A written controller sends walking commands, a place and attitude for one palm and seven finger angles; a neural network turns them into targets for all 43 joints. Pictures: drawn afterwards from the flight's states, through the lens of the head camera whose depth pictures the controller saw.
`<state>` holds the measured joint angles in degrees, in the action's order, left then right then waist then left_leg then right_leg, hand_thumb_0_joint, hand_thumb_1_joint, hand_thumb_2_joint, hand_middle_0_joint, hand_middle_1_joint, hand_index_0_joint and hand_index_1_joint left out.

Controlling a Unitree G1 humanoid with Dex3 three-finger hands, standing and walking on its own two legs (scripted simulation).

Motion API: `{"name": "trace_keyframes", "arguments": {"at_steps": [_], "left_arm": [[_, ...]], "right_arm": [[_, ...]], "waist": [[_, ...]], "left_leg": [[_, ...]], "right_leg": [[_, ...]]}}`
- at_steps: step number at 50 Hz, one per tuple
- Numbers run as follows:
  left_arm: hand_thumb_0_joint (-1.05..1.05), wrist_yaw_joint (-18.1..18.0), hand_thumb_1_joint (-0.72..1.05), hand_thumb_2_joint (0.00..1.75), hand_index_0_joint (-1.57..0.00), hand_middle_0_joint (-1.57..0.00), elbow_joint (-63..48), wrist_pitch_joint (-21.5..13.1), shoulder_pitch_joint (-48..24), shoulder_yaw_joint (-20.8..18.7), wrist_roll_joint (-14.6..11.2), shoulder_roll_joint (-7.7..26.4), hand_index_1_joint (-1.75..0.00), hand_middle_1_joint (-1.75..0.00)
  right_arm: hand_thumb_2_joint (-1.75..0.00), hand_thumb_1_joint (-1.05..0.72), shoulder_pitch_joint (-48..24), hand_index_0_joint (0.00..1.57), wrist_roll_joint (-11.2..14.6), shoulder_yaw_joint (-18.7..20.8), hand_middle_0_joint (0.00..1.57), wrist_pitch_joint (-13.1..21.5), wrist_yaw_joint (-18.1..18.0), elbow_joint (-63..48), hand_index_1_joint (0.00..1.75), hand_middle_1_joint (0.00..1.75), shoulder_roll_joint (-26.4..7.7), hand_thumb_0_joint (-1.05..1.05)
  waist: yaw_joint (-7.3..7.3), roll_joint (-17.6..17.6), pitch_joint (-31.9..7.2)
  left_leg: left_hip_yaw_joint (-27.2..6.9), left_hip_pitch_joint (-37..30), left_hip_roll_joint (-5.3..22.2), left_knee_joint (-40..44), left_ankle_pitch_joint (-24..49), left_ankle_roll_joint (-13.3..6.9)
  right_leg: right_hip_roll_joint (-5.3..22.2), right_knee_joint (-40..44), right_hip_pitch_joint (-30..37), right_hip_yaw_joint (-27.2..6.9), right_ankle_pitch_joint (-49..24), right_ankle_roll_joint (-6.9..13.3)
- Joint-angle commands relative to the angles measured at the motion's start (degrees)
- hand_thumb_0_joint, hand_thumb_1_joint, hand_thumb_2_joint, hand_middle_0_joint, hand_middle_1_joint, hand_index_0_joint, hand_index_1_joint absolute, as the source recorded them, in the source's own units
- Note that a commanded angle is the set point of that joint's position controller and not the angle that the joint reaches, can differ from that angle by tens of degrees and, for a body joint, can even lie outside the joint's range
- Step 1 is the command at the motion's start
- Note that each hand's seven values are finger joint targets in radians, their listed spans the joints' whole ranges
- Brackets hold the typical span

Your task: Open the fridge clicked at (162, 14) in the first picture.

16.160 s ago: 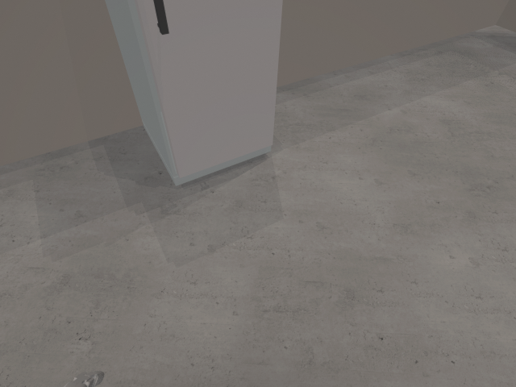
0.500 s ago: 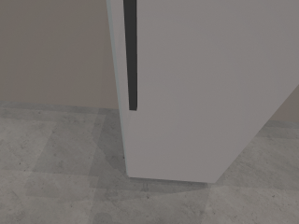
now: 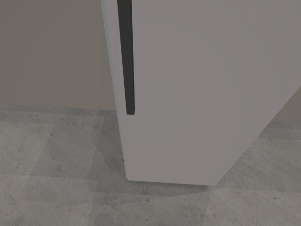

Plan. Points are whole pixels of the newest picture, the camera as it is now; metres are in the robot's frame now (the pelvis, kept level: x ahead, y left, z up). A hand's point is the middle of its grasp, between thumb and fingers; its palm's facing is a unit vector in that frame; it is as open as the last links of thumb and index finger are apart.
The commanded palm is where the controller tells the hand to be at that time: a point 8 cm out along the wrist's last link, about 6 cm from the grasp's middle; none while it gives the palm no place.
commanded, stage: raise the hand to about handle height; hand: left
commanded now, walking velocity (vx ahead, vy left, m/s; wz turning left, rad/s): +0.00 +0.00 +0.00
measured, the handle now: (128, 52) +0.46 +0.10 +0.23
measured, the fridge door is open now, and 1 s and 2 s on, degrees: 0 0 0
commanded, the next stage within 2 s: none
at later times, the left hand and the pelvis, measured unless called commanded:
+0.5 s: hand (85, 221) +0.14 +0.17 -0.03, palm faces +0.10 -0.99 -0.06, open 8.7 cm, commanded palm +0.13 +0.23 +0.02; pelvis -0.02 -0.05 -0.05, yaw +2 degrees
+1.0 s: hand (56, 167) +0.21 +0.22 +0.11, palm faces +0.09 -0.99 -0.06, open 11.8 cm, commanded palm +0.18 +0.26 +0.11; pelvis -0.01 -0.03 -0.03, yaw -1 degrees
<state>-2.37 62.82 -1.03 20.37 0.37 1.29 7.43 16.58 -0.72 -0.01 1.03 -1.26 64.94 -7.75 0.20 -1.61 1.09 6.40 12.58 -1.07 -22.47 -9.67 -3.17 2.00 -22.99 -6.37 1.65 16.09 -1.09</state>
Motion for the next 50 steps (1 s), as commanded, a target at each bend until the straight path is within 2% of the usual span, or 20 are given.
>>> {"name": "trace_keyframes", "arguments": {"at_steps": [1, 2, 3, 4, 5, 7, 10, 14, 16, 20, 23, 27, 28, 32, 35, 37, 40, 42, 45, 50], "left_arm": [[0.00, -0.2, 0.90, 0.90, -0.20, -0.20, -0.9, -0.6, 5.9, -0.8, -0.2, 4.7, -0.30, -0.30], [0.00, -0.1, 0.90, 0.90, -0.20, -0.20, -4.7, -1.6, 1.4, -0.2, 0.4, 14.2, -0.30, -0.30], [0.00, -1.7, 0.88, 0.89, -0.20, -0.20, -87.3, -11.6, -40.1, -5.9, -10.9, 20.3, -0.32, -0.32], [0.00, -4.3, 0.85, 0.88, -0.20, -0.20, -81.5, -6.9, -18.4, -4.1, -8.2, 17.3, -0.33, -0.33], [0.00, -5.9, 0.83, 0.87, -0.21, -0.21, -64.4, -2.8, -9.9, -2.5, -7.2, 10.0, -0.34, -0.34], [0.00, -5.4, 0.78, 0.85, -0.21, -0.21, -68.4, 2.4, 2.9, 6.1, -8.8, -1.8, -0.37, -0.37], [0.00, -5.1, 0.71, 0.82, -0.21, -0.21, -77.3, -3.6, 3.9, -0.5, -8.1, 7.0, -0.42, -0.42], [0.00, 5.4, 0.62, 0.78, -0.22, -0.22, -59.3, -12.6, 21.8, -6.0, -12.6, 2.3, -0.48, -0.48], [0.00, 13.5, 0.57, 0.76, -0.22, -0.22, -58.1, -19.4, 22.9, -12.7, -16.9, 5.9, -0.51, -0.51], [0.00, 20.4, 0.48, 0.72, -0.23, -0.23, -70.6, -20.2, 17.4, -22.1, -16.9, 18.0, -0.57, -0.57], [0.00, 17.1, 0.41, 0.69, -0.24, -0.24, -84.5, -20.0, 6.8, -23.3, -18.1, 19.5, -0.62, -0.62], [0.00, 17.5, 0.32, 0.65, -0.24, -0.24, -92.3, -28.7, -9.6, -16.8, -21.5, 14.9, -0.68, -0.68], [0.00, 18.8, 0.29, 0.64, -0.24, -0.24, -89.2, -29.6, -10.8, -17.2, -22.3, 16.4, -0.69, -0.69], [0.00, 25.3, 0.20, 0.60, -0.25, -0.25, -76.8, -23.8, -11.0, -14.9, -23.0, 17.8, -0.75, -0.75], [0.00, 26.8, 0.13, 0.57, -0.25, -0.25, -70.5, -13.0, -12.7, -20.4, -22.2, 24.2, -0.80, -0.80], [0.00, 26.9, 0.08, 0.55, -0.26, -0.26, -67.4, -6.7, -11.8, -27.1, -22.8, 29.8, -0.82, -0.82], [0.00, 24.7, 0.01, 0.52, -0.26, -0.26, -72.8, -3.2, -10.5, -33.7, -25.7, 30.9, -0.87, -0.87], [0.00, 22.8, -0.03, 0.50, -0.27, -0.27, -78.8, -5.3, -9.3, -35.9, -27.4, 30.3, -0.90, -0.90], [0.00, 22.1, -0.10, 0.47, -0.27, -0.27, -83.2, -8.8, -5.1, -31.6, -28.2, 23.4, -0.94, -0.94], [0.00, 22.5, -0.22, 0.42, -0.28, -0.28, -79.3, -3.7, -9.6, -25.4, -25.1, 21.9, -1.02, -1.02]], "right_arm": [[-0.90, -0.90, 3.6, 0.20, 0.2, 0.9, 0.20, 0.8, -0.4, -1.4, 0.30, 0.30, -5.4, 0.00], [-0.90, -0.90, -0.3, 0.20, -0.5, 1.4, 0.20, 0.9, 0.4, -8.1, 0.30, 0.30, -11.2, 0.00], [-0.90, -0.90, -1.0, 0.20, 3.7, -0.8, 0.20, 9.7, -2.8, -26.2, 0.30, 0.30, -16.2, 0.00], [-0.90, -0.90, -0.5, 0.20, 3.4, -0.7, 0.20, 15.8, -3.9, -25.5, 0.30, 0.30, -13.0, 0.00], [-0.90, -0.90, -2.2, 0.20, 2.8, -0.9, 0.20, 17.3, -3.8, -20.0, 0.30, 0.30, -12.5, 0.00], [-0.90, -0.90, -3.4, 0.20, 4.4, -0.2, 0.20, 18.2, -3.5, -25.0, 0.30, 0.30, -12.0, 0.00], [-0.90, -0.90, -1.7, 0.20, 2.3, 2.3, 0.20, 22.6, -3.8, -28.8, 0.30, 0.30, -14.2, 0.00], [-0.90, -0.90, -5.0, 0.20, 1.6, 4.7, 0.20, 21.5, -0.4, -31.7, 0.30, 0.30, -12.9, 0.00], [-0.90, -0.90, -7.6, 0.20, 2.1, 5.3, 0.20, 20.2, 0.5, -34.3, 0.30, 0.30, -13.7, 0.00], [-0.90, -0.90, -10.0, 0.20, 2.6, 5.4, 0.20, 17.3, 0.4, -41.0, 0.30, 0.30, -12.9, 0.00], [-0.90, -0.90, -8.3, 0.20, 2.3, 4.8, 0.20, 16.0, -0.6, -42.6, 0.30, 0.30, -12.0, 0.00], [-0.90, -0.90, -5.8, 0.20, 2.1, 3.1, 0.20, 18.8, -2.4, -38.6, 0.30, 0.30, -12.0, 0.00], [-0.90, -0.90, -5.3, 0.20, 2.4, 3.2, 0.20, 19.8, -3.0, -36.8, 0.30, 0.30, -12.8, 0.00], [-0.90, -0.90, -6.5, 0.20, 4.1, 2.4, 0.20, 21.2, -4.7, -35.1, 0.30, 0.30, -15.0, 0.00], [-0.90, -0.90, -9.9, 0.20, 4.3, 2.2, 0.20, 19.7, -5.8, -35.8, 0.30, 0.30, -15.4, 0.00], [-0.90, -0.90, -11.5, 0.20, 4.2, 1.7, 0.20, 18.3, -6.1, -36.3, 0.30, 0.30, -15.5, 0.00], [-0.90, -0.90, -12.8, 0.20, 4.1, 1.0, 0.20, 17.2, -5.7, -38.1, 0.30, 0.30, -13.9, 0.00], [-0.90, -0.90, -11.6, 0.20, 4.1, 0.6, 0.20, 18.3, -5.1, -38.9, 0.30, 0.30, -13.3, 0.00], [-0.90, -0.90, -8.7, 0.20, 4.7, 1.1, 0.20, 20.5, -4.6, -38.3, 0.30, 0.30, -13.5, 0.00], [-0.90, -0.90, -8.2, 0.20, 5.4, 1.7, 0.20, 21.3, -5.6, -36.7, 0.30, 0.30, -15.1, 0.00]], "waist": [[0.09, 0.9, 3.1], [-0.90, 5.5, 8.5], [-7.57, 11.3, -20.7], [-3.35, 18.7, -22.7], [-2.83, 12.2, -13.7], [-2.58, 5.4, -3.1], [-3.70, -0.8, -8.3], [1.43, -17.3, -3.0], [3.55, -14.5, -7.0], [6.09, 8.5, -12.4], [2.83, 11.6, -13.5], [-4.28, 6.7, -11.2], [-4.60, 6.4, -8.9], [-4.17, 1.0, -5.2], [-0.45, -1.6, -7.0], [2.25, -2.4, -9.4], [4.68, -4.9, -14.7], [5.01, -6.7, -17.5], [3.74, -2.7, -15.3], [2.70, 2.3, -6.2]], "left_leg": [[-8.0, -2.7, 7.6, 4.9, 1.1, 1.1], [-9.4, -2.1, 4.3, 2.7, 3.7, 2.7], [-4.5, -14.7, 2.0, 0.0, 8.0, 1.5], [-7.0, -22.1, 4.7, 3.4, 9.3, 3.9], [-8.3, -14.5, 5.7, 5.8, 3.8, 4.7], [-9.6, -2.6, 5.2, 3.4, -7.6, 2.2], [-9.5, 1.3, 2.7, -5.6, -6.2, 1.4], [-7.3, 12.6, 2.6, -15.7, 1.6, 3.2], [-5.6, 17.6, 1.5, -20.5, 1.4, 3.9], [-2.1, 16.7, -0.2, -22.5, 1.3, 3.4], [-4.3, 14.0, 0.7, -24.0, 0.4, 2.3], [-7.7, 12.7, 1.6, -28.3, -2.0, 1.7], [-8.4, 14.1, 2.0, -29.0, -4.2, 1.9], [-8.5, 16.5, 1.6, -28.2, -10.2, 1.6], [-9.3, 18.8, 1.7, -26.3, -10.7, 2.7], [-10.5, 19.5, 1.9, -25.3, -10.0, 3.5], [-10.8, 19.7, 1.6, -24.8, -6.7, 4.0], [-10.8, 17.3, 1.4, -23.3, -2.9, 3.9], [-9.0, 10.1, 1.3, -20.4, 3.1, 3.5], [-8.5, 5.3, 1.9, -13.8, 1.6, 2.4]], "right_leg": [[4.4, 4.9, -5.8, -3.9, -6.0, 2.6], [3.6, 4.6, -8.8, -4.5, -5.6, 3.4], [-3.3, -0.8, -11.4, 0.6, -9.1, 3.1], [-3.0, -9.0, -12.8, 1.3, -1.5, 3.8], [-2.6, -12.0, -18.2, 0.2, 2.8, 3.5], [-1.8, -10.2, -19.3, 2.1, 3.2, 3.3], [-1.6, -6.8, -17.8, 2.5, 0.5, 2.0], [-2.6, -15.0, -24.9, 5.1, -3.6, 1.8], [-1.8, -20.0, -24.9, 3.3, -9.1, 2.1], [-1.1, -21.8, -20.8, -1.6, -10.5, 2.7], [-1.6, -19.7, -23.1, -3.4, -6.8, 1.8], [-2.1, -17.9, -29.4, -4.8, -5.0, 0.2], [-1.9, -17.1, -30.4, -6.2, -2.9, 0.2], [-0.2, -10.1, -29.3, -10.9, 10.2, -1.6], [3.7, -7.1, -24.3, -15.0, 14.3, -2.3], [6.4, -7.4, -17.7, -17.6, 9.6, -3.2], [8.5, -9.7, -8.6, -18.3, -8.1, -4.8], [6.7, -11.5, -5.7, -15.1, -17.6, -4.9], [2.9, -12.6, -9.9, -10.2, -27.1, -4.6], [-2.1, -9.9, -17.3, -2.8, -9.6, -0.9]]}}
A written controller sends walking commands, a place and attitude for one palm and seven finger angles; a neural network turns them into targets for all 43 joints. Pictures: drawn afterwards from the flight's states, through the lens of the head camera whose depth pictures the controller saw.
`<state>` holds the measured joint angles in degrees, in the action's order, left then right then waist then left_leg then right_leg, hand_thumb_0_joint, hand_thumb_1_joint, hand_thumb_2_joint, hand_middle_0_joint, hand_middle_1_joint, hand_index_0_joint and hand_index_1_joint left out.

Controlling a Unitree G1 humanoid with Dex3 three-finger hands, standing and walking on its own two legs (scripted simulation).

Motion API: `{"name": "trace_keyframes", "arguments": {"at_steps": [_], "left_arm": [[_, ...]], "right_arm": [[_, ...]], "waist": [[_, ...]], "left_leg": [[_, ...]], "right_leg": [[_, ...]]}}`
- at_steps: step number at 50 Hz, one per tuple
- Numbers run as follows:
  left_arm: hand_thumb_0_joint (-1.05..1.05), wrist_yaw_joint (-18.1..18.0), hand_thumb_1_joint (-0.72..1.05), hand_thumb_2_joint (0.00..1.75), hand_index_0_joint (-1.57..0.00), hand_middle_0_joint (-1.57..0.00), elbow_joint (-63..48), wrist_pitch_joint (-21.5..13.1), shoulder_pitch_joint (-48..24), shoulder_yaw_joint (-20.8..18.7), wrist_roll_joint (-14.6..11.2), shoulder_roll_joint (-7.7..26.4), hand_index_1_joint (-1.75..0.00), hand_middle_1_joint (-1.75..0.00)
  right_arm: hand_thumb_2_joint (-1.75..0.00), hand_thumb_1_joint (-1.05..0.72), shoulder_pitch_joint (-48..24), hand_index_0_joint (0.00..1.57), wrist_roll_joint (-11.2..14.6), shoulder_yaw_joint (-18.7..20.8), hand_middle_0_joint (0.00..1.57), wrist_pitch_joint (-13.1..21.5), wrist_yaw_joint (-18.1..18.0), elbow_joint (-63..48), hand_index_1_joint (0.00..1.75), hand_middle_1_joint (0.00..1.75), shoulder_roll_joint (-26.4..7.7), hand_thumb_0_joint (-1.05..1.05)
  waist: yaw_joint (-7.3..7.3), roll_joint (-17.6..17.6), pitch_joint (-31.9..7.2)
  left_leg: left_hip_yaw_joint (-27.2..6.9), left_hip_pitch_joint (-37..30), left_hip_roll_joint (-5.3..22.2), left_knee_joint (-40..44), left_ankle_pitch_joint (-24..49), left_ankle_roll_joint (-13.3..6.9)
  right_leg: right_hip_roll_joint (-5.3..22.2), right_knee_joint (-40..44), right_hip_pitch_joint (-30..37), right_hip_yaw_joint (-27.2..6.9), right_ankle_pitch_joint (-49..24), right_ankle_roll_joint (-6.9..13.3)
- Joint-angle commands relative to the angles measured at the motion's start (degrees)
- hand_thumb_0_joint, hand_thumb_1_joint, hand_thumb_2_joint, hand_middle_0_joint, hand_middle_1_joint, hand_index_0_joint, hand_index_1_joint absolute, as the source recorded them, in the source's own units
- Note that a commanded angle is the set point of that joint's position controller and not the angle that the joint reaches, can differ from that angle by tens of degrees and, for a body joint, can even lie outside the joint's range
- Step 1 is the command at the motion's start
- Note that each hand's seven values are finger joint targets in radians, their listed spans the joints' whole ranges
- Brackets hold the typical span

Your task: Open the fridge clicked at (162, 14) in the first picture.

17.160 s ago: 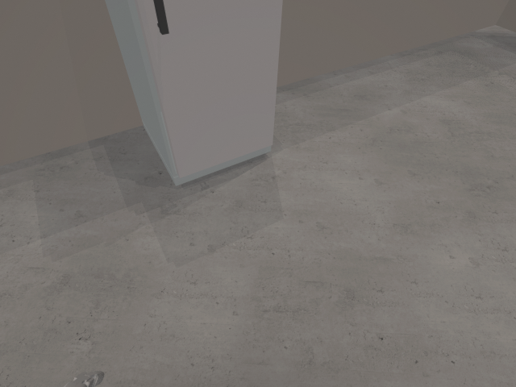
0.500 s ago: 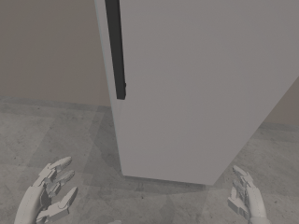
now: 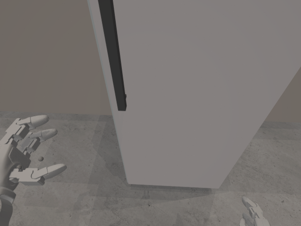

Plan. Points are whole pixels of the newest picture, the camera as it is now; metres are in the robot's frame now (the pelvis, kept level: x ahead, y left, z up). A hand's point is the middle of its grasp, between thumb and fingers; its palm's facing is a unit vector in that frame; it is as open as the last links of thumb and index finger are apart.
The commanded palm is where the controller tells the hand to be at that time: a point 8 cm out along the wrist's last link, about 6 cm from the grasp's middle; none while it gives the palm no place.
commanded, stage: raise the hand to about handle height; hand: left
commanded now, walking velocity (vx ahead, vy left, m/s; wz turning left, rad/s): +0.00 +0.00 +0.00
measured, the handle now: (115, 46) +0.47 +0.13 +0.27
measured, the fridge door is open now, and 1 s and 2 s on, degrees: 0 0 0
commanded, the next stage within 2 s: move the hooked fingers beside the handle in 1.14 s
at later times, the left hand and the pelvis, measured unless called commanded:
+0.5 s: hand out of the picture +0.23 +0.32 +0.22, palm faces +0.14 -0.98 -0.10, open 13.9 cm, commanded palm +0.19 +0.36 +0.24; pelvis -0.02 +0.04 +0.02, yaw +3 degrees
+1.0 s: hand (3, 110) +0.24 +0.27 +0.26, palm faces +0.13 -0.99 -0.09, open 13.9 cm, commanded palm +0.20 +0.32 +0.27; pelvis -0.03 -0.01 +0.03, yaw +2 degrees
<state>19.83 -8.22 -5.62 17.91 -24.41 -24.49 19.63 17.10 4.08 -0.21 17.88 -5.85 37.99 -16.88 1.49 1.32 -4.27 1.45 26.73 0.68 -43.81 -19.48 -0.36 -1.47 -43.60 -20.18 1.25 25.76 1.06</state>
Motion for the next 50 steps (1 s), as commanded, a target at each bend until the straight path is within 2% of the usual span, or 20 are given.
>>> {"name": "trace_keyframes", "arguments": {"at_steps": [1, 2, 4, 7, 9, 12, 16, 19, 21, 23, 25, 28, 32, 35, 39, 42, 43, 47, 48, 50], "left_arm": [[0.00, 0.1, -0.24, 0.41, -0.28, -0.28, -9.4, 2.6, -9.7, -0.9, 1.2, 11.3, -1.03, -1.03], [0.00, -0.8, -0.27, 0.40, -0.28, -0.28, -11.1, 3.9, -11.5, -2.6, 2.1, 14.0, -1.05, -1.05], [0.00, -2.0, -0.31, 0.38, -0.29, -0.29, -15.7, 5.4, -15.4, -2.8, 3.3, 14.9, -1.08, -1.08], [0.00, -4.6, -0.38, 0.35, -0.29, -0.29, -22.7, 4.7, -18.4, -6.1, 3.7, 17.9, -1.12, -1.12], [0.00, -5.3, -0.43, 0.33, -0.29, -0.29, -24.9, 4.2, -19.3, -5.7, 3.4, 16.7, -1.15, -1.15], [0.00, -4.4, -0.50, 0.30, -0.30, -0.30, -19.8, 7.1, -20.7, -5.7, 2.8, 16.5, -1.20, -1.20], [0.00, -1.7, -0.50, 0.30, -0.30, -0.30, -9.3, 17.4, -27.7, -2.3, 2.8, 15.5, -1.20, -1.20], [0.00, -0.3, -0.50, 0.30, -0.30, -0.30, -6.9, 24.0, -36.0, -1.3, 3.9, 17.7, -1.20, -1.20], [0.00, 0.1, -0.50, 0.30, -0.30, -0.30, -8.7, 25.4, -42.6, -2.0, 4.5, 20.2, -1.20, -1.20], [0.00, 0.2, -0.50, 0.30, -0.30, -0.30, -13.4, 24.4, -49.0, -4.0, 4.6, 23.7, -1.20, -1.20], [0.00, 0.2, -0.50, 0.30, -0.30, -0.30, -13.7, 22.9, -51.0, -5.1, 4.3, 24.7, -1.20, -1.20], [0.00, 0.8, -0.50, 0.30, -0.30, -0.30, -9.6, 22.7, -51.6, -7.3, 4.0, 27.4, -1.20, -1.20], [0.00, 2.2, -0.50, 0.30, -0.30, -0.30, 2.2, 28.3, -50.3, -6.7, 5.0, 28.1, -1.20, -1.20], [0.00, 3.6, -0.50, 0.30, -0.30, -0.30, 6.4, 32.6, -46.8, -1.9, 5.3, 23.5, -1.20, -1.20], [0.00, 4.2, -0.50, 0.30, -0.30, -0.30, -1.9, 30.7, -49.9, -2.5, 4.3, 25.2, -1.20, -1.20], [0.00, 2.5, -0.50, 0.30, -0.30, -0.30, -9.3, 25.2, -52.2, -8.9, 3.4, 31.5, -1.20, -1.20], [0.00, 1.8, -0.50, 0.30, -0.30, -0.30, -10.8, 23.8, -53.5, -9.7, 3.2, 31.5, -1.20, -1.20], [0.00, -0.7, -0.50, 0.30, -0.30, -0.30, -4.8, 22.8, -48.6, -12.6, 3.4, 31.8, -1.20, -1.20], [0.00, -0.8, -0.50, 0.30, -0.30, -0.30, -3.9, 23.9, -49.0, -10.8, 3.9, 30.1, -1.20, -1.20], [0.00, -0.5, -0.50, 0.30, -0.30, -0.30, 1.3, 26.6, -46.5, -8.1, 4.3, 27.3, -1.20, -1.20]], "right_arm": [[-0.90, -0.90, -9.1, 0.20, 0.6, 1.9, 0.20, 4.4, -1.5, -10.1, 0.30, 0.30, -6.1, 0.00], [-0.90, -0.90, -9.7, 0.20, 0.4, 2.0, 0.20, 4.3, -2.0, -10.0, 0.30, 0.30, -6.4, 0.00], [-0.90, -0.90, -9.9, 0.20, 0.2, 1.6, 0.20, 4.0, -2.4, -10.7, 0.30, 0.30, -5.8, 0.00], [-0.90, -0.90, -10.1, 0.20, -0.6, 0.8, 0.20, 4.0, -2.5, -10.3, 0.30, 0.30, -5.5, 0.00], [-0.90, -0.90, -10.4, 0.20, -0.7, 0.3, 0.20, 3.9, -2.0, -10.1, 0.30, 0.30, -4.9, 0.00], [-0.90, -0.90, -10.8, 0.20, -0.6, 0.0, 0.20, 3.1, -1.6, -8.8, 0.30, 0.30, -5.4, 0.00], [-0.90, -0.90, -13.3, 0.20, 0.8, -1.2, 0.20, 0.2, -2.1, -8.3, 0.30, 0.30, -5.2, 0.00], [-0.90, -0.90, -15.4, 0.20, 1.3, -2.1, 0.20, -2.0, -2.7, -9.0, 0.30, 0.30, -5.1, 0.00], [-0.90, -0.90, -16.7, 0.20, 1.2, -2.5, 0.20, -2.7, -3.0, -9.8, 0.30, 0.30, -5.2, 0.00], [-0.90, -0.90, -18.3, 0.20, 0.9, -2.9, 0.20, -2.7, -3.0, -10.5, 0.30, 0.30, -4.9, 0.00], [-0.90, -0.90, -18.7, 0.20, 0.7, -3.4, 0.20, -3.0, -3.1, -10.7, 0.30, 0.30, -4.5, 0.00], [-0.90, -0.90, -19.4, 0.20, 0.7, -3.7, 0.20, -3.6, -3.0, -9.9, 0.30, 0.30, -4.6, 0.00], [-0.90, -0.90, -19.6, 0.20, 1.5, -3.5, 0.20, -5.1, -2.6, -8.7, 0.30, 0.30, -5.3, 0.00], [-0.90, -0.90, -19.7, 0.20, 2.6, -3.5, 0.20, -5.9, -1.8, -9.8, 0.30, 0.30, -5.4, 0.00], [-0.90, -0.90, -21.0, 0.20, 2.6, -3.1, 0.20, -5.4, -1.4, -11.8, 0.30, 0.30, -5.4, 0.00], [-0.90, -0.90, -21.7, 0.20, 1.9, -2.5, 0.20, -4.5, -1.6, -11.8, 0.30, 0.30, -5.4, 0.00], [-0.90, -0.90, -21.9, 0.20, 1.5, -2.5, 0.20, -4.3, -1.7, -11.8, 0.30, 0.30, -5.1, 0.00], [-0.90, -0.90, -20.8, 0.20, 1.2, -1.7, 0.20, -4.0, -1.7, -9.7, 0.30, 0.30, -5.6, 0.00], [-0.90, -0.90, -21.0, 0.20, 1.2, -1.8, 0.20, -4.0, -1.8, -9.5, 0.30, 0.30, -5.4, 0.00], [-0.90, -0.90, -20.6, 0.20, 1.6, -1.8, 0.20, -4.3, -1.6, -9.1, 0.30, 0.30, -5.6, 0.00]], "waist": [[1.65, 1.1, -0.6], [2.16, 2.1, -1.3], [2.17, 4.2, -4.8], [2.88, 7.3, -10.4], [2.94, 10.4, -12.6], [3.03, 10.1, -11.1], [2.13, 6.4, -0.9], [1.97, 4.3, -0.6], [1.83, 3.1, -3.6], [2.02, 4.4, -8.4], [2.07, 5.4, -9.6], [2.50, 6.7, -8.6], [2.74, 5.9, -1.9], [2.05, 3.9, 0.8], [1.65, 2.9, -3.9], [2.08, 2.1, -7.3], [2.40, 3.9, -8.5], [2.82, 4.2, -4.5], [2.76, 5.8, -3.5], [2.30, 4.3, -0.4]], "left_leg": [[-3.5, -9.8, 0.1, 9.3, 10.6, -0.6], [-3.5, -10.9, 0.2, 9.8, 11.1, -0.7], [-4.0, -14.4, 0.3, 12.2, 12.2, -0.7], [-5.5, -19.6, 0.9, 13.8, 17.2, 0.3], [-6.5, -23.0, 1.4, 14.7, 21.7, 1.6], [-7.5, -24.3, 2.0, 16.0, 23.3, 2.5], [-8.8, -19.7, 1.9, 21.5, 9.2, 2.5], [-9.3, -20.0, 1.4, 23.7, 3.9, 1.9], [-10.1, -22.0, 1.2, 24.4, 2.6, 1.5], [-10.0, -25.5, 0.8, 24.3, 4.0, 1.3], [-10.5, -27.6, 0.7, 24.7, 3.5, 1.5], [-9.4, -26.5, 0.3, 25.3, 2.2, 0.8], [-8.0, -21.1, -0.3, 26.0, -1.1, 0.2], [-7.6, -19.4, -0.7, 26.1, -2.8, 0.2], [-6.3, -21.9, -1.2, 23.0, 2.0, -0.4], [-5.0, -23.3, -1.1, 20.2, 6.0, -0.7], [-4.8, -23.6, -1.3, 20.0, 6.8, -0.8], [-3.6, -20.6, -1.0, 18.1, 7.8, -0.6], [-3.4, -19.8, -1.0, 18.1, 7.8, -0.6], [-3.5, -17.6, -0.9, 17.4, 7.0, -0.3]], "right_leg": [[0.5, 11.1, -3.7, -0.6, -15.6, -2.0], [0.4, 11.6, -2.8, -0.5, -14.7, -1.5], [-0.1, 11.9, -1.3, 1.6, -13.8, -0.8], [-0.8, 11.7, 2.4, 3.0, -15.9, 0.1], [-1.0, 11.8, 3.6, 3.8, -17.5, 0.3], [-1.3, 13.6, 4.4, 4.0, -18.0, 0.3], [-1.2, 16.9, 2.9, 4.0, -13.5, 0.0], [-1.0, 18.4, 3.3, 3.5, -11.7, 0.0], [-1.0, 18.9, 4.1, 3.1, -11.2, 0.1], [-0.8, 19.7, 5.5, 2.7, -11.7, 0.5], [-1.1, 20.1, 5.5, 2.8, -11.2, 0.6], [-0.9, 21.7, 6.6, 2.5, -10.3, 0.9], [-0.4, 23.5, 6.4, 2.2, -7.9, 1.0], [-0.3, 23.6, 5.1, 2.3, -7.0, 0.6], [0.3, 24.1, 5.8, 0.8, -7.0, 0.5], [1.0, 25.5, 7.3, -1.5, -5.8, 0.6], [1.2, 25.6, 7.8, -1.7, -5.3, 0.7], [2.3, 26.9, 7.7, -3.7, -4.6, 0.4], [2.9, 26.9, 7.3, -4.2, -4.6, 0.2], [3.5, 27.1, 6.2, -5.3, -4.8, -0.6]]}}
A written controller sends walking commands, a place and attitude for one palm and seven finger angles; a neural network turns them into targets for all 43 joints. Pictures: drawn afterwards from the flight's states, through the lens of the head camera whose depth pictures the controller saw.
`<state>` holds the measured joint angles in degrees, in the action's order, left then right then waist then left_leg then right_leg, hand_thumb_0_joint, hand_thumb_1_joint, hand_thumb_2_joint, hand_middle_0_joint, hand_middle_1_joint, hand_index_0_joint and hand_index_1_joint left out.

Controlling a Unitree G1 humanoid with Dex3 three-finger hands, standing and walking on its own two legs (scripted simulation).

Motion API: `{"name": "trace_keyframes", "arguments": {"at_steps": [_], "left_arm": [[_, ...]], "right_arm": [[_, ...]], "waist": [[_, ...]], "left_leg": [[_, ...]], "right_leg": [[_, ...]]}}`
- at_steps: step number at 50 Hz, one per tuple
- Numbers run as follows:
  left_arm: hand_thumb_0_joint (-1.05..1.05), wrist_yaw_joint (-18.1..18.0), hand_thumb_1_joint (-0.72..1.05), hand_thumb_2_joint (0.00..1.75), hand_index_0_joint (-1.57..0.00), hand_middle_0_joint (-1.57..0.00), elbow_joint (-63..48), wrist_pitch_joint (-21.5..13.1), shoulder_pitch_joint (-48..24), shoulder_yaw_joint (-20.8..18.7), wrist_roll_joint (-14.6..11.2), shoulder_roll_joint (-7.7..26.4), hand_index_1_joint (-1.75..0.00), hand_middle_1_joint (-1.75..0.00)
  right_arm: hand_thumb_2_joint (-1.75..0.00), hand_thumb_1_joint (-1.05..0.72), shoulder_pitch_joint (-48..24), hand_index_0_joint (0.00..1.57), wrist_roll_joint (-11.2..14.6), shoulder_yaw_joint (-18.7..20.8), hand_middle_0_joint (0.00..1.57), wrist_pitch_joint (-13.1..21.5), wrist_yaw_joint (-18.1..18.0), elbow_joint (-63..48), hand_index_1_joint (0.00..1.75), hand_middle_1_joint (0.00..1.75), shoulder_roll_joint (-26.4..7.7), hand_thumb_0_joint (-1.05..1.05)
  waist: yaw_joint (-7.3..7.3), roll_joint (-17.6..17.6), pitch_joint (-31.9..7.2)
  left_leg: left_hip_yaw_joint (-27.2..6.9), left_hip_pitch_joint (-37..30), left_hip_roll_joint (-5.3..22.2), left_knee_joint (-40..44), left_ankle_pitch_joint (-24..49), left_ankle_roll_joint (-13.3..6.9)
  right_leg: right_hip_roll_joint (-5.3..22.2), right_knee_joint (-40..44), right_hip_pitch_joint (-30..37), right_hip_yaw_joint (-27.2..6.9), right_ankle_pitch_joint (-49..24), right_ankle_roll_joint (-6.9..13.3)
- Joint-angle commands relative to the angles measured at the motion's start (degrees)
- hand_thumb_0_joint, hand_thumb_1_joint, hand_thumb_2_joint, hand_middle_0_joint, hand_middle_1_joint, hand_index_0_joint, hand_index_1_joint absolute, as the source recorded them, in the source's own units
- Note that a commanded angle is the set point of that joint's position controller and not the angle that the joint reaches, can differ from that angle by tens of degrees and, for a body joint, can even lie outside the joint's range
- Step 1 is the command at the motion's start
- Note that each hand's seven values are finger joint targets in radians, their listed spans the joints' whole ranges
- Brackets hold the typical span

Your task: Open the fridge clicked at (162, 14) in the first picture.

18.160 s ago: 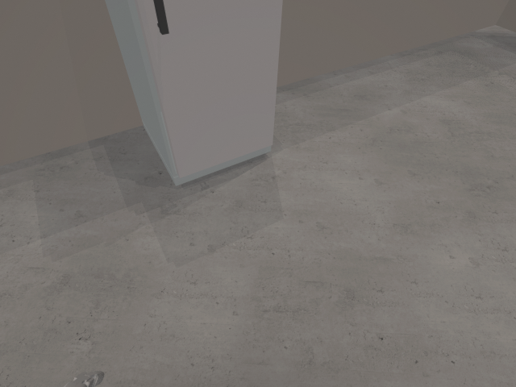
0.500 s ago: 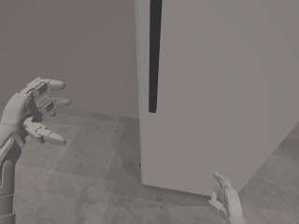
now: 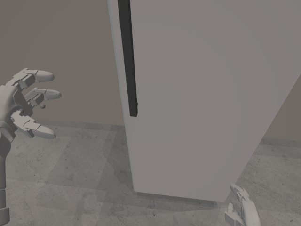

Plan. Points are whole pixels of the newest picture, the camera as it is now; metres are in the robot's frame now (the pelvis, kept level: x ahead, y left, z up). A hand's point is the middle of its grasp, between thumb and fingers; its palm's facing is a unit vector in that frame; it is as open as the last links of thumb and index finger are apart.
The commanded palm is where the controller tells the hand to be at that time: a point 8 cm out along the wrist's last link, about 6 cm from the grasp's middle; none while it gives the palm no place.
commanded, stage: raise the hand to about handle height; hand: left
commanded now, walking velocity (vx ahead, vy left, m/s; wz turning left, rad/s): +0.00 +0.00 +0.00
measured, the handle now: (131, 60) +0.50 +0.12 +0.24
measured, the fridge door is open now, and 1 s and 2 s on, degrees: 0 0 0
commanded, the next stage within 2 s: move the hooked fingers beside the handle in 0.14 s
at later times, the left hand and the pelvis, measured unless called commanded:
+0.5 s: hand (59, 100) +0.32 +0.26 +0.22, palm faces +0.05 -1.00 -0.08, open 14.0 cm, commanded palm +0.28 +0.30 +0.23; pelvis +0.04 +0.01 +0.00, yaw -1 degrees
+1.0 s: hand (80, 89) +0.35 +0.22 +0.23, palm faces +0.03 -1.00 -0.04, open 14.0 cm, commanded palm +0.33 +0.27 +0.23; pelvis +0.02 +0.01 +0.00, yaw -1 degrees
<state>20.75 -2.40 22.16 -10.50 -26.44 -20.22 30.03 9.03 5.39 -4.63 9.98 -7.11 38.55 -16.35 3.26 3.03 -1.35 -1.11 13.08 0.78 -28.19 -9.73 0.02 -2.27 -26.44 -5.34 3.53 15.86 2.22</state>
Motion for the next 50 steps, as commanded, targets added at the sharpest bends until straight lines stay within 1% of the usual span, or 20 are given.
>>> {"name": "trace_keyframes", "arguments": {"at_steps": [1, 4, 6, 10, 12, 14, 17, 20, 24, 26, 27, 28, 32, 36, 39, 43, 44, 46, 47, 50], "left_arm": [[0.00, -0.9, -0.50, 0.30, -0.30, -0.30, -3.4, 0.2, -18.1, -4.7, 0.2, 16.0, -1.20, -1.20], [0.00, 0.6, -0.50, 0.30, -0.30, -0.30, -4.5, 1.6, -19.7, -2.0, 0.4, 14.4, -1.20, -1.20], [0.00, 1.4, -0.50, 0.30, -0.30, -0.30, -7.9, 0.7, -22.6, -2.8, 0.0, 16.0, -1.20, -1.20], [0.00, 1.7, -0.50, 0.30, -0.30, -0.30, -11.3, -2.9, -22.2, -7.7, -1.2, 18.9, -1.20, -1.20], [0.00, 1.1, -0.50, 0.30, -0.30, -0.30, -11.7, -3.9, -19.7, -10.9, -1.2, 21.7, -1.20, -1.20], [0.00, 0.8, -0.50, 0.30, -0.30, -0.30, -9.3, -3.1, -18.1, -8.5, -1.2, 17.2, -1.20, -1.20], [0.00, 0.5, -0.50, 0.30, -0.30, -0.30, -8.2, -0.4, -13.9, -7.9, -0.9, 16.0, -1.20, -1.20], [0.00, 0.5, -0.50, 0.30, -0.30, -0.30, -13.7, 1.7, -15.3, -2.0, -0.6, 10.6, -1.20, -1.20], [0.00, -0.7, -0.50, 0.30, -0.30, -0.30, -17.6, 1.3, -16.9, -2.9, -0.8, 11.2, -1.20, -1.20], [0.00, -1.7, -0.50, 0.30, -0.30, -0.30, -20.0, 0.4, -20.2, -1.9, -0.9, 10.1, -1.20, -1.20], [0.00, -2.6, -0.50, 0.30, -0.30, -0.30, -19.9, -0.1, -20.3, -3.2, -0.5, 11.9, -1.20, -1.20], [0.00, -3.1, -0.50, 0.30, -0.30, -0.30, -21.0, -0.1, -23.4, -1.8, -0.3, 10.3, -1.20, -1.20], [0.00, -5.5, -0.50, 0.30, -0.30, -0.30, -15.4, 1.4, -21.8, -1.1, 1.1, 9.4, -1.20, -1.20], [0.00, -5.8, -0.50, 0.30, -0.30, -0.30, -11.0, 4.0, -24.5, 2.5, 2.2, 6.9, -1.20, -1.20], [0.00, -5.7, -0.50, 0.30, -0.30, -0.30, -8.7, 3.7, -28.7, 5.0, 2.5, 5.5, -1.20, -1.20], [0.00, -6.4, -0.50, 0.30, -0.30, -0.30, -9.5, 1.3, -35.0, 5.2, 2.9, 6.8, -1.20, -1.20], [0.00, -6.9, -0.50, 0.30, -0.30, -0.30, -7.4, 0.9, -35.3, 5.0, 3.0, 6.4, -1.20, -1.20], [0.00, -7.6, -0.50, 0.30, -0.30, -0.30, -7.4, -0.1, -36.5, 4.9, 3.3, 6.5, -1.20, -1.20], [0.00, -8.3, -0.50, 0.30, -0.30, -0.30, -5.8, -0.5, -35.0, 2.8, 3.7, 9.0, -1.20, -1.20], [0.00, -9.0, -0.50, 0.30, -0.30, -0.30, -1.6, -0.2, -36.4, 4.7, 4.5, 7.0, -1.20, -1.20]], "right_arm": [[-0.90, -0.90, -12.5, 0.20, 0.5, 2.7, 0.20, 3.4, -0.3, -9.6, 0.30, 0.30, -6.4, 0.00], [-0.90, -0.90, -12.8, 0.20, 1.1, 2.8, 0.20, 3.4, -0.1, -10.2, 0.30, 0.30, -6.6, 0.00], [-0.90, -0.90, -13.0, 0.20, 1.0, 2.9, 0.20, 3.6, -0.3, -10.9, 0.30, 0.30, -6.8, 0.00], [-0.90, -0.90, -11.8, 0.20, 0.4, 3.0, 0.20, 4.0, -0.4, -11.1, 0.30, 0.30, -6.6, 0.00], [-0.90, -0.90, -11.1, 0.20, 0.1, 3.2, 0.20, 3.9, -0.2, -11.0, 0.30, 0.30, -6.7, 0.00], [-0.90, -0.90, -10.5, 0.20, 0.3, 2.9, 0.20, 3.8, -0.2, -11.3, 0.30, 0.30, -6.0, 0.00], [-0.90, -0.90, -10.2, 0.20, 0.6, 3.2, 0.20, 3.2, 0.3, -11.5, 0.30, 0.30, -6.6, 0.00], [-0.90, -0.90, -11.0, 0.20, 1.1, 2.8, 0.20, 2.9, 0.6, -12.9, 0.30, 0.30, -5.7, 0.00], [-0.90, -0.90, -11.1, 0.20, 0.6, 2.7, 0.20, 2.9, 0.3, -12.9, 0.30, 0.30, -5.6, 0.00], [-0.90, -0.90, -11.4, 0.20, 0.4, 2.5, 0.20, 3.2, 0.1, -12.7, 0.30, 0.30, -5.4, 0.00], [-0.90, -0.90, -11.2, 0.20, 0.2, 2.8, 0.20, 3.1, 0.0, -11.9, 0.30, 0.30, -5.5, 0.00], [-0.90, -0.90, -11.7, 0.20, 0.0, 2.5, 0.20, 3.1, -0.1, -12.0, 0.30, 0.30, -5.2, 0.00], [-0.90, -0.90, -11.4, 0.20, -0.2, 2.5, 0.20, 1.9, -0.3, -10.6, 0.30, 0.30, -5.4, 0.00], [-0.90, -0.90, -11.9, 0.20, 0.2, 2.1, 0.20, 0.6, -0.4, -10.4, 0.30, 0.30, -5.0, 0.00], [-0.90, -0.90, -12.3, 0.20, 0.4, 1.9, 0.20, 0.5, -0.7, -10.1, 0.30, 0.30, -5.0, 0.00], [-0.90, -0.90, -12.6, 0.20, 0.2, 2.1, 0.20, 0.8, -0.9, -10.0, 0.30, 0.30, -5.1, 0.00], [-0.90, -0.90, -12.2, 0.20, 0.1, 2.0, 0.20, 0.8, -1.0, -9.6, 0.30, 0.30, -4.9, 0.00], [-0.90, -0.90, -11.9, 0.20, -0.1, 2.1, 0.20, 0.8, -0.9, -9.5, 0.30, 0.30, -5.0, 0.00], [-0.90, -0.90, -11.4, 0.20, -0.1, 2.5, 0.20, 0.6, -0.9, -8.8, 0.30, 0.30, -5.4, 0.00], [-0.90, -0.90, -10.9, 0.20, -0.1, 2.4, 0.20, 0.3, -0.8, -8.5, 0.30, 0.30, -5.2, 0.00]], "waist": [[0.22, 2.0, -3.0], [-0.29, -0.6, -4.0], [-0.43, -1.8, -7.1], [0.36, -3.1, -12.9], [1.33, -1.2, -14.2], [1.00, -1.5, -13.2], [1.72, -1.0, -12.9], [0.79, 2.0, -11.4], [0.51, -0.2, -12.3], [0.26, 0.7, -12.4], [0.52, 1.4, -12.3], [0.30, 1.9, -13.1], [0.74, 1.9, -12.0], [-0.22, 1.1, -10.7], [-1.21, -0.7, -9.1], [-1.25, 0.6, -11.7], [-1.48, -0.8, -11.0], [-1.24, 0.7, -12.3], [-0.96, -0.9, -12.1], [-1.25, -0.8, -10.7]], "left_leg": [[-1.0, -3.8, -0.9, 1.3, -2.6, -0.7], [-1.4, -4.0, -0.8, 0.0, -0.8, -0.9], [-1.8, -5.6, -1.0, -0.5, 1.0, -1.2], [-1.7, -8.0, -1.3, -1.4, 6.5, -1.6], [-1.2, -8.7, -1.3, -1.5, 8.7, -1.6], [-0.7, -9.5, -1.4, -0.9, 9.8, -1.8], [-0.3, -9.8, -1.2, -1.0, 11.9, -1.7], [-0.3, -11.8, -1.2, 0.1, 13.7, -1.6], [-0.8, -13.1, -0.9, 0.4, 14.8, -1.8], [-1.2, -14.2, -1.0, 0.9, 14.5, -1.5], [-1.0, -14.5, -0.7, 0.8, 14.5, -1.4], [-1.3, -14.7, -0.8, 1.7, 13.8, -1.3], [-1.1, -13.5, -0.8, 2.4, 11.5, -1.0], [-1.3, -12.6, -0.8, 3.6, 8.0, -1.0], [-1.5, -12.3, -0.6, 4.1, 5.0, -1.3], [-1.6, -13.1, -0.7, 4.4, 3.5, -1.4], [-1.6, -13.0, -0.7, 4.3, 3.4, -1.5], [-1.6, -13.5, -0.8, 4.4, 3.6, -1.4], [-1.2, -12.7, -0.5, 4.3, 3.6, -1.5], [-0.9, -11.2, -0.7, 4.8, 1.8, -1.4]], "right_leg": [[4.6, 9.8, -9.0, -8.2, 3.9, -2.3], [5.0, 8.3, -9.2, -8.8, -1.3, -3.6], [4.8, 7.1, -8.8, -8.7, -5.0, -3.8], [4.4, 3.8, -5.3, -7.4, -16.5, -4.1], [4.2, 2.9, -3.8, -6.6, -20.1, -3.8], [3.4, 2.0, -4.9, -5.0, -22.1, -3.7], [3.1, 1.2, -4.6, -3.9, -25.0, -3.8], [1.6, 0.9, -6.8, -1.8, -21.8, -2.3], [0.9, 1.1, -6.7, -1.2, -21.0, -1.8], [0.6, 1.3, -7.4, -0.9, -19.1, -1.5], [0.6, 1.7, -7.1, -1.0, -18.4, -1.1], [0.7, 1.8, -7.4, -0.8, -16.9, -1.1], [0.7, 2.8, -6.9, -0.8, -13.7, -0.7], [0.8, 3.9, -8.0, -0.9, -10.1, -1.0], [0.9, 5.0, -9.3, -1.3, -7.2, -1.0], [1.2, 5.4, -8.9, -1.9, -5.6, -0.9], [1.0, 5.5, -9.2, -1.8, -5.4, -0.9], [1.0, 5.5, -8.6, -1.9, -5.6, -0.8], [1.2, 6.0, -8.0, -2.1, -5.4, -0.8], [1.2, 6.3, -8.5, -2.0, -3.8, -1.0]]}}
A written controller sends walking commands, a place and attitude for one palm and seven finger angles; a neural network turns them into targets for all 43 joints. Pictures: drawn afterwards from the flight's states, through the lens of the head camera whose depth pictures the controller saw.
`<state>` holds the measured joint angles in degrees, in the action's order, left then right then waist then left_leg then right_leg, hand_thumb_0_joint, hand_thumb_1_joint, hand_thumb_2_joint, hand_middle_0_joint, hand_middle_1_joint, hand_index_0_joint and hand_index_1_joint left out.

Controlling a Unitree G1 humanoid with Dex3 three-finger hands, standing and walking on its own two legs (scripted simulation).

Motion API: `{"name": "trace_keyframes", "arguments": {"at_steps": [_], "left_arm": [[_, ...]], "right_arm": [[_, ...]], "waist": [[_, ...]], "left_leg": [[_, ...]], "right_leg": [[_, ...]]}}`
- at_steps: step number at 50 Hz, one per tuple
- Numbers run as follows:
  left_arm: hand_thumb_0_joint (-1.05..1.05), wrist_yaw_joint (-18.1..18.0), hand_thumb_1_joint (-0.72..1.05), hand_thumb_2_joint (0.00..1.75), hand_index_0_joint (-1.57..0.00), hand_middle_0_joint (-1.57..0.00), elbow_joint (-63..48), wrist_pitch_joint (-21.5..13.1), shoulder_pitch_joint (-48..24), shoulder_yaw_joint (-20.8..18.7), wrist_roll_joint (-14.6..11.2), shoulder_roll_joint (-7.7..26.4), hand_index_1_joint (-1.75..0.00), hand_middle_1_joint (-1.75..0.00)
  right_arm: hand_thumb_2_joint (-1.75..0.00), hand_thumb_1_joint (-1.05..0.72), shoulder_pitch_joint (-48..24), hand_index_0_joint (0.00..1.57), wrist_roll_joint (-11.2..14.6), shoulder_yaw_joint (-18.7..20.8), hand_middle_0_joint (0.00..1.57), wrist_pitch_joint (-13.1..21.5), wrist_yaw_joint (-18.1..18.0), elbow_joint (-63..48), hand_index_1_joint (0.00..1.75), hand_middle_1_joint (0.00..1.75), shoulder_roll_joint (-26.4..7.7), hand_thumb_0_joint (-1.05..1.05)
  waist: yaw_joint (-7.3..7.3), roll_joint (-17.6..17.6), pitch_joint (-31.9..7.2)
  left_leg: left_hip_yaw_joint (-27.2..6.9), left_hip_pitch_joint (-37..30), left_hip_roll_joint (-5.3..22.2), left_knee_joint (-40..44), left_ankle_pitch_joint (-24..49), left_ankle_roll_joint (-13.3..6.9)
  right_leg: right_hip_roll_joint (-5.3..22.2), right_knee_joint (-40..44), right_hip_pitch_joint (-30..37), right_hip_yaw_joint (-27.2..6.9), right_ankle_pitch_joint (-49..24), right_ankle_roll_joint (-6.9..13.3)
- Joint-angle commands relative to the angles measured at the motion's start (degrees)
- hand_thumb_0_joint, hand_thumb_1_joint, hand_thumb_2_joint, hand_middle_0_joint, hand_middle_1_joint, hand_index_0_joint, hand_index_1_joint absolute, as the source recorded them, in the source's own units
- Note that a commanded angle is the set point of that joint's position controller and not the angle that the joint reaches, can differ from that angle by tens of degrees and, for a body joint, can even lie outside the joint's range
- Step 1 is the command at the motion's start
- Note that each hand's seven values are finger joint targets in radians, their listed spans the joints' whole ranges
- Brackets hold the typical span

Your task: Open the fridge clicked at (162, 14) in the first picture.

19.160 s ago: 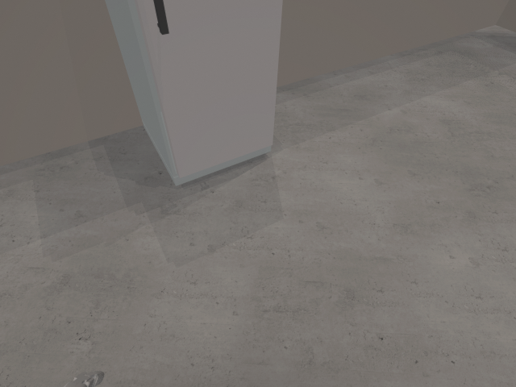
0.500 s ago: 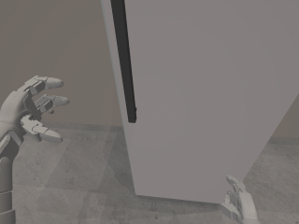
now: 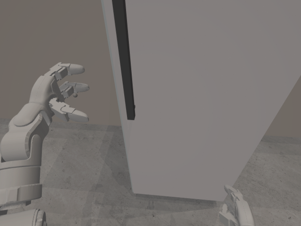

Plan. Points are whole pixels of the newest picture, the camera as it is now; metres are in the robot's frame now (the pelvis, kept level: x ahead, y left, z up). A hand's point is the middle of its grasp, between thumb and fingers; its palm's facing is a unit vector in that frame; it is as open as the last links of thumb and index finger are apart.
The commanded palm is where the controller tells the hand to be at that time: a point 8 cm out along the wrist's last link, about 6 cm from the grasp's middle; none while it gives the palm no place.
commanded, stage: move the hooked fingers beside the handle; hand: left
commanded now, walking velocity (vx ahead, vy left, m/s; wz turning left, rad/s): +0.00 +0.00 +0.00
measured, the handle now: (127, 62) +0.48 +0.12 +0.24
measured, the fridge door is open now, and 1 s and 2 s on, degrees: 0 0 0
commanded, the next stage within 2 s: none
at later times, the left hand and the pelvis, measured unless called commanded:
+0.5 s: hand (95, 86) +0.39 +0.19 +0.21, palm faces +0.07 -1.00 -0.04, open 14.0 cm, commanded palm +0.36 +0.24 +0.22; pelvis +0.01 -0.02 +0.00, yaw -1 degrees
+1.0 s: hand (105, 74) +0.43 +0.17 +0.23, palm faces +0.04 -1.00 +0.00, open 14.0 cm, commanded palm +0.40 +0.23 +0.22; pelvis +0.03 -0.01 +0.00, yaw -2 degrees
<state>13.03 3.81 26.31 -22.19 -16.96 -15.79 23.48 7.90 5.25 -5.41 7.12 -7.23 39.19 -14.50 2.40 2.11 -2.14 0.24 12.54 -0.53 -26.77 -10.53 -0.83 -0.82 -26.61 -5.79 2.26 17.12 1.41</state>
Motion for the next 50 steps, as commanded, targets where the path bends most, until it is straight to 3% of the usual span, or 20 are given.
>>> {"name": "trace_keyframes", "arguments": {"at_steps": [1, 4, 8, 10, 12, 16, 17, 18, 20, 22, 24, 27, 31, 32, 35, 38, 41, 45, 48, 50], "left_arm": [[0.00, -1.4, -0.50, 0.30, -0.30, -0.30, -6.6, -3.9, -24.5, -4.2, 0.3, 13.1, -1.20, -1.20], [0.00, -1.7, -0.50, 0.30, -0.30, -0.30, -3.2, -3.5, -25.8, -4.9, 0.6, 14.5, -1.20, -1.20], [0.00, -1.6, -0.50, 0.30, -0.30, -0.30, -7.6, -5.9, -28.2, -4.0, 0.7, 13.9, -1.20, -1.20], [0.00, -1.7, -0.50, 0.30, -0.30, -0.30, -7.5, -7.0, -29.1, -3.9, 0.4, 13.4, -1.20, -1.20], [0.00, -2.0, -0.50, 0.30, -0.30, -0.30, -6.4, -7.9, -28.4, -4.0, 0.3, 13.5, -1.20, -1.20], [0.00, -2.1, -0.50, 0.30, -0.30, -0.30, 0.4, -6.1, -29.0, -3.9, 0.9, 13.4, -1.20, -1.20], [0.00, -2.4, -0.50, 0.30, -0.30, -0.30, 1.3, -5.8, -28.9, -4.8, 1.2, 14.8, -1.20, -1.20], [0.00, -2.5, -0.50, 0.30, -0.30, -0.30, 0.7, -5.6, -30.4, -3.6, 1.5, 13.7, -1.20, -1.20], [0.00, -2.9, -0.50, 0.30, -0.30, -0.30, 1.8, -5.4, -30.6, -5.5, 1.8, 15.8, -1.20, -1.20], [0.00, -2.8, -0.50, 0.30, -0.30, -0.30, 0.4, -6.8, -33.6, -3.1, 1.8, 13.9, -1.20, -1.20], [0.00, -2.8, -0.50, 0.30, -0.30, -0.30, -2.3, -8.7, -35.5, -2.8, 1.9, 13.2, -1.20, -1.20], [0.00, -2.8, -0.50, 0.30, -0.30, -0.30, -2.2, -10.3, -34.7, -4.2, 1.6, 14.4, -1.20, -1.20], [0.00, -2.6, -0.50, 0.30, -0.30, -0.30, 3.2, -8.4, -32.0, -4.3, 1.5, 12.8, -1.20, -1.20], [0.00, -2.8, -0.50, 0.30, -0.30, -0.30, 5.9, -7.5, -30.0, -5.3, 1.8, 14.1, -1.20, -1.20], [0.00, -3.1, -0.50, 0.30, -0.30, -0.30, 7.6, -5.7, -30.9, -3.4, 2.5, 12.1, -1.20, -1.20], [0.00, -3.7, -0.50, 0.30, -0.30, -0.30, 3.3, -7.2, -38.0, -1.1, 3.1, 11.3, -1.20, -1.20], [0.00, -4.4, -0.50, 0.30, -0.30, -0.30, 0.5, -10.3, -43.9, -0.2, 2.8, 10.6, -1.20, -1.20], [0.00, -4.9, -0.50, 0.30, -0.30, -0.30, 3.8, -11.9, -42.5, -3.5, 2.8, 13.6, -1.20, -1.20], [0.00, -5.0, -0.50, 0.30, -0.30, -0.30, 11.4, -9.5, -37.7, -5.0, 3.6, 15.1, -1.20, -1.20], [0.00, -4.7, -0.50, 0.30, -0.30, -0.30, 13.8, -7.9, -34.7, -4.5, 4.1, 14.1, -1.20, -1.20]], "right_arm": [[-0.90, -0.90, -9.8, 0.20, 0.2, 3.2, 0.20, 3.0, -0.7, -9.1, 0.30, 0.30, -7.0, 0.00], [-0.90, -0.90, -8.8, 0.20, 0.2, 3.6, 0.20, 2.7, -0.7, -8.6, 0.30, 0.30, -7.6, 0.00], [-0.90, -0.90, -8.6, 0.20, 0.2, 4.1, 0.20, 2.9, -0.4, -9.6, 0.30, 0.30, -7.4, 0.00], [-0.90, -0.90, -7.9, 0.20, 0.3, 4.2, 0.20, 3.1, -0.5, -9.4, 0.30, 0.30, -7.3, 0.00], [-0.90, -0.90, -7.3, 0.20, 0.2, 4.5, 0.20, 3.2, -0.3, -8.8, 0.30, 0.30, -7.7, 0.00], [-0.90, -0.90, -5.9, 0.20, 0.3, 4.6, 0.20, 2.5, -0.5, -7.7, 0.30, 0.30, -8.0, 0.00], [-0.90, -0.90, -5.6, 0.20, 0.3, 5.0, 0.20, 2.4, -0.5, -7.2, 0.30, 0.30, -8.4, 0.00], [-0.90, -0.90, -5.9, 0.20, 0.4, 4.9, 0.20, 2.4, -0.3, -7.6, 0.30, 0.30, -8.0, 0.00], [-0.90, -0.90, -5.2, 0.20, 0.2, 5.0, 0.20, 2.0, -0.3, -7.7, 0.30, 0.30, -8.2, 0.00], [-0.90, -0.90, -4.9, 0.20, 0.2, 5.2, 0.20, 1.9, -0.3, -7.7, 0.30, 0.30, -8.2, 0.00], [-0.90, -0.90, -4.7, 0.20, 0.1, 5.2, 0.20, 2.3, -0.1, -8.3, 0.30, 0.30, -7.7, 0.00], [-0.90, -0.90, -3.9, 0.20, -0.1, 5.5, 0.20, 2.4, 0.0, -8.0, 0.30, 0.30, -8.1, 0.00], [-0.90, -0.90, -3.2, 0.20, 0.2, 5.5, 0.20, 1.7, 0.0, -7.5, 0.30, 0.30, -7.9, 0.00], [-0.90, -0.90, -2.9, 0.20, 0.1, 5.7, 0.20, 1.3, 0.1, -7.0, 0.30, 0.30, -8.5, 0.00], [-0.90, -0.90, -2.5, 0.20, 0.3, 5.6, 0.20, 0.5, 0.1, -7.5, 0.30, 0.30, -8.0, 0.00], [-0.90, -0.90, -2.8, 0.20, 0.3, 5.8, 0.20, 0.5, 0.2, -8.0, 0.30, 0.30, -7.8, 0.00], [-0.90, -0.90, -2.2, 0.20, 0.0, 5.9, 0.20, 0.9, 0.0, -7.7, 0.30, 0.30, -7.6, 0.00], [-0.90, -0.90, -1.7, 0.20, -0.4, 5.8, 0.20, 0.9, -0.2, -6.8, 0.30, 0.30, -7.8, 0.00], [-0.90, -0.90, -0.8, 0.20, -0.4, 5.8, 0.20, 0.1, -0.2, -6.3, 0.30, 0.30, -8.3, 0.00], [-0.90, -0.90, -0.5, 0.20, -0.1, 5.9, 0.20, -0.6, 0.0, -6.8, 0.30, 0.30, -8.1, 0.00]], "waist": [[-0.44, 1.3, -9.0], [-0.65, -0.7, -9.0], [-0.86, 1.0, -12.7], [-1.21, 1.3, -12.6], [-1.20, -0.7, -12.0], [-1.61, -2.5, -9.3], [-1.49, -2.3, -9.5], [-1.59, -1.0, -10.2], [-1.35, -1.3, -11.4], [-2.25, -1.2, -12.5], [-2.17, 0.8, -15.5], [-1.81, -0.6, -16.7], [-1.73, -3.8, -15.3], [-1.24, -4.7, -13.7], [-1.79, -4.5, -12.3], [-2.68, -1.2, -14.0], [-3.66, -0.5, -15.9], [-2.65, -1.5, -17.6], [-1.90, -2.7, -15.8], [-1.58, -2.4, -14.8]], "left_leg": [[-1.9, -10.2, 0.5, 3.4, 2.1, -0.7], [-1.6, -9.1, 0.6, 3.2, 2.5, -0.9], [-1.2, -11.6, 0.7, 2.7, 6.0, -1.1], [-1.0, -12.0, 0.6, 2.2, 6.7, -1.1], [-0.9, -11.7, 0.8, 2.0, 6.9, -1.2], [-0.3, -8.9, 0.4, 2.0, 5.2, -1.3], [-0.1, -9.1, 0.6, 1.7, 5.5, -1.4], [0.1, -9.0, 0.4, 1.9, 5.8, -1.4], [0.0, -8.6, 0.4, 1.4, 7.0, -1.3], [0.3, -10.0, 0.4, 0.9, 8.2, -1.4], [0.0, -11.7, 0.3, 0.7, 11.1, -1.5], [0.1, -12.5, 0.3, 0.0, 13.1, -1.6], [0.7, -10.0, 0.2, 0.2, 12.4, -1.5], [0.7, -9.3, 0.2, 0.1, 12.0, -1.6], [0.9, -8.5, 0.3, 0.2, 11.9, -1.5], [0.6, -10.5, 0.3, 0.0, 12.7, -1.7], [0.3, -12.8, 0.4, -0.4, 14.3, -1.7], [0.4, -12.2, 0.3, -0.1, 14.3, -1.7], [0.6, -9.7, 0.5, 0.6, 13.2, -1.6], [0.8, -9.0, 0.6, 0.7, 13.3, -1.4]], "right_leg": [[-0.2, 6.7, -8.5, -1.1, -4.7, -0.2], [0.0, 7.2, -8.0, -1.6, -5.1, -0.4], [0.0, 6.6, -6.4, -1.7, -9.3, -0.3], [-0.3, 6.3, -6.8, -1.7, -10.8, -0.4], [-0.3, 6.4, -6.6, -1.9, -11.3, -0.5], [-0.1, 6.8, -8.0, -2.3, -10.9, -1.1], [0.1, 6.8, -7.8, -2.6, -11.2, -1.1], [0.3, 6.8, -7.5, -2.7, -11.6, -1.2], [0.5, 6.2, -6.7, -3.0, -14.2, -1.3], [0.5, 5.9, -6.3, -3.1, -16.3, -1.4], [0.2, 4.8, -5.2, -2.7, -19.7, -1.0], [0.2, 4.2, -4.2, -2.7, -23.6, -1.3], [0.5, 3.8, -4.2, -2.6, -26.1, -2.1], [0.7, 3.9, -4.3, -2.8, -26.1, -2.2], [0.7, 4.0, -5.5, -2.5, -25.8, -2.4], [0.4, 4.3, -6.0, -2.6, -23.8, -1.6], [-0.2, 4.0, -6.4, -2.5, -24.0, -1.0], [0.0, 3.8, -4.4, -2.6, -24.6, -1.0], [0.2, 4.1, -4.2, -2.4, -23.5, -1.2], [0.1, 4.1, -4.2, -2.2, -23.9, -1.1]]}}
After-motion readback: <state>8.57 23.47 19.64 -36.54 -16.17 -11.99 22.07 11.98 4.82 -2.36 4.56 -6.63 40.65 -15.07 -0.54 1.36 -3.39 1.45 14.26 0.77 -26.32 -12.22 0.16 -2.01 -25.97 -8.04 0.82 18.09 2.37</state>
